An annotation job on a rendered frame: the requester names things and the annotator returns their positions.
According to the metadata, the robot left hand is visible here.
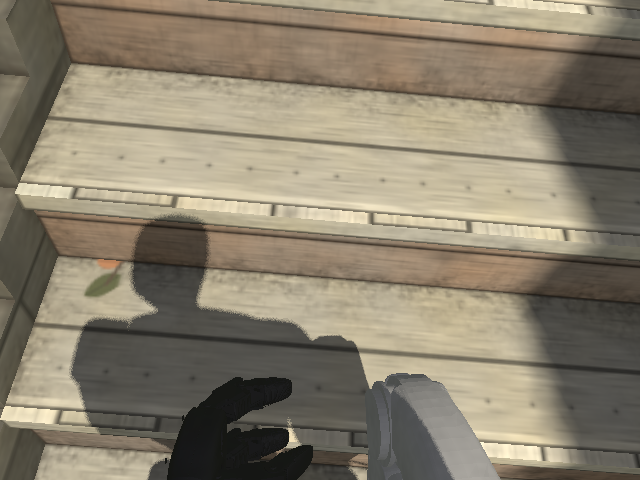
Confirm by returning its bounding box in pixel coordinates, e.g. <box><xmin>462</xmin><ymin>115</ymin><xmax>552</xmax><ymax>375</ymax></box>
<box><xmin>165</xmin><ymin>377</ymin><xmax>313</xmax><ymax>480</ymax></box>

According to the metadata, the right robot thigh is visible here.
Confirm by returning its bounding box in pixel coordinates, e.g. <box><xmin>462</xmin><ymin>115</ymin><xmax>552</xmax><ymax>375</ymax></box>
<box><xmin>365</xmin><ymin>374</ymin><xmax>501</xmax><ymax>480</ymax></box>

